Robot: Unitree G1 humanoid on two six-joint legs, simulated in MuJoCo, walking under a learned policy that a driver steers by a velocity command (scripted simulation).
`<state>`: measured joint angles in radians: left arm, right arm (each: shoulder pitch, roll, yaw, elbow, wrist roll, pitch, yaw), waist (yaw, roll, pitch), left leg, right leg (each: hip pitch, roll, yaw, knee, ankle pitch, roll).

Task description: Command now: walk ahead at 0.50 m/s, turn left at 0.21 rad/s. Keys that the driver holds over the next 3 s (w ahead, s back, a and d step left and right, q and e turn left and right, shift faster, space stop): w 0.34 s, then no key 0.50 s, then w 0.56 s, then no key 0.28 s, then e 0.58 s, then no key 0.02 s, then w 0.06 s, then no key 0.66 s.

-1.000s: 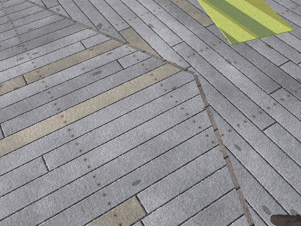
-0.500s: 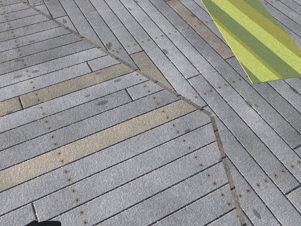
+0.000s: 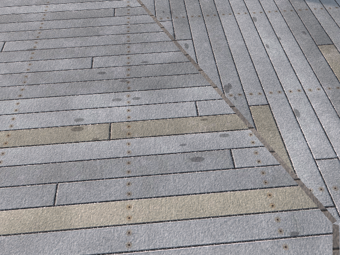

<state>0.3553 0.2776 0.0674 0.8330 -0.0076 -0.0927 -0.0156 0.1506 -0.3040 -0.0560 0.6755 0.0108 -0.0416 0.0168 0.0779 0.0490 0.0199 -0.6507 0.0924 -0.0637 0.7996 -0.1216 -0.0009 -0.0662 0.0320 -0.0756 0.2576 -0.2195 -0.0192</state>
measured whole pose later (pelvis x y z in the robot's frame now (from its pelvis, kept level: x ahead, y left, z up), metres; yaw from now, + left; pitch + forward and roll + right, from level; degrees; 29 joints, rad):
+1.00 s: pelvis +0.39 +0.04 -0.01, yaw +2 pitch +0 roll -1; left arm 0.14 0.24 0.04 0.89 -0.01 -0.01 0.01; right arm 0.31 -0.25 -0.05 0.92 -0.01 0.01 -0.04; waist -0.02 -0.01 -0.02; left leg -0.24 0.04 -0.02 0.55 -0.33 0.00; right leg -0.37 0.03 -0.03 0.58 -0.31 -0.02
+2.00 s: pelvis +0.69 +0.04 -0.01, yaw -6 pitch +0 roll +2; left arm 0.19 0.28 0.07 0.92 -0.01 0.06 0.04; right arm 0.06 -0.25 -0.05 0.91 -0.01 -0.01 -0.05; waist 0.01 -0.01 0.06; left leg -0.32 0.02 0.16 0.41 -0.09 0.05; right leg -0.45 -0.07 -0.02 0.87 -0.41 0.03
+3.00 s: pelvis +0.77 +0.02 -0.01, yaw -20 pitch -2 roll +0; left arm 0.16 0.27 0.04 0.98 0.00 0.01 0.03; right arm 0.06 -0.26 -0.04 1.03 0.00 -0.02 -0.01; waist 0.00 0.00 0.05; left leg -0.21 -0.01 0.00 0.49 -0.26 0.01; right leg -0.12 0.04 0.11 0.48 -0.33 -0.01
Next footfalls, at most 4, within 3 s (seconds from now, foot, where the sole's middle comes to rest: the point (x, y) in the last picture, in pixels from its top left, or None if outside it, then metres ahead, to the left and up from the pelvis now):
0.16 left None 0.26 0.15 -0.78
0.62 right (210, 252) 0.50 -0.07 -0.78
0.92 left None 0.41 0.17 -0.78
1.24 right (217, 240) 0.55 -0.10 -0.78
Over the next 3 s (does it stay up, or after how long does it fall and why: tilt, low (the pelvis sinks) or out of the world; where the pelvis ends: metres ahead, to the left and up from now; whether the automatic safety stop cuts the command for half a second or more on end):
stays up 0.77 0.02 -0.01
